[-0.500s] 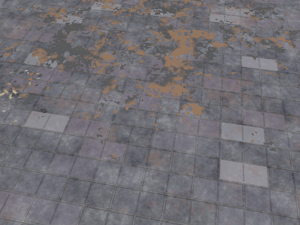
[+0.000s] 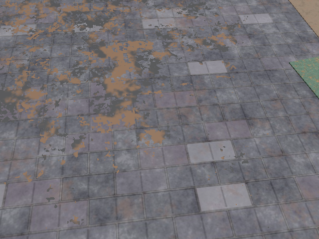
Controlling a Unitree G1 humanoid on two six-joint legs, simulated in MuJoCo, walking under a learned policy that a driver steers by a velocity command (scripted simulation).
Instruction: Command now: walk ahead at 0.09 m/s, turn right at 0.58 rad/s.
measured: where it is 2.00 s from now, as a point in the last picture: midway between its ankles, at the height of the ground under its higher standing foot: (206, 186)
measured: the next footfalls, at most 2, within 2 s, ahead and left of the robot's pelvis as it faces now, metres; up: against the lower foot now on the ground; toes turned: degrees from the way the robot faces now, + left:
right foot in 0.24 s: +0.05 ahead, -0.14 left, +0.00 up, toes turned -11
left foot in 0.72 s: +0.09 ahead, +0.08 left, +0.00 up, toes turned -22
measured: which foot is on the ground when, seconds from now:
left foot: down 0.00-0.24, up 0.26-0.70, down 0.72-1.00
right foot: up 0.00-0.22, down 0.24-0.72, up 0.74-1.00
